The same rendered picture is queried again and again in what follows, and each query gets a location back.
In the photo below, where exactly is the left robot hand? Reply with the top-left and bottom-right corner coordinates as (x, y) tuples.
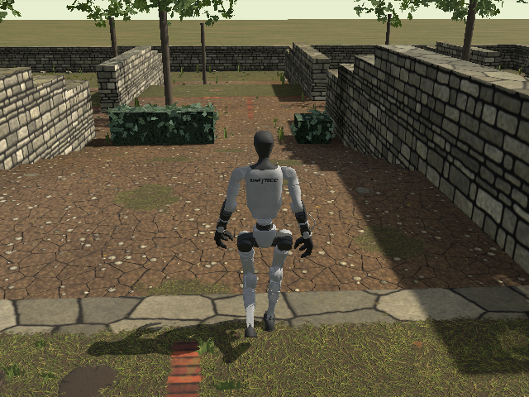
(214, 230), (233, 249)

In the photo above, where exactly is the right robot thigh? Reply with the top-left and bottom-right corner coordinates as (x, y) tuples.
(269, 229), (293, 282)

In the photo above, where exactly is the robot head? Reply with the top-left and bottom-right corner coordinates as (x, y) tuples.
(250, 131), (278, 170)

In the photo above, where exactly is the right robot forearm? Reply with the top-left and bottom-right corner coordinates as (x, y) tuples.
(295, 200), (312, 239)

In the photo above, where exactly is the robot left upper arm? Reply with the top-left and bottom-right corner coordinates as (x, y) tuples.
(224, 166), (247, 213)

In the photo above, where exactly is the robot right upper arm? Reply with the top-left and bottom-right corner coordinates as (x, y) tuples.
(281, 166), (303, 213)

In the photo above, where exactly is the right robot hand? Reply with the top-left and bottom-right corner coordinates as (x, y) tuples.
(294, 236), (314, 258)

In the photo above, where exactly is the left robot forearm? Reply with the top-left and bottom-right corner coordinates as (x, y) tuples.
(216, 199), (232, 233)

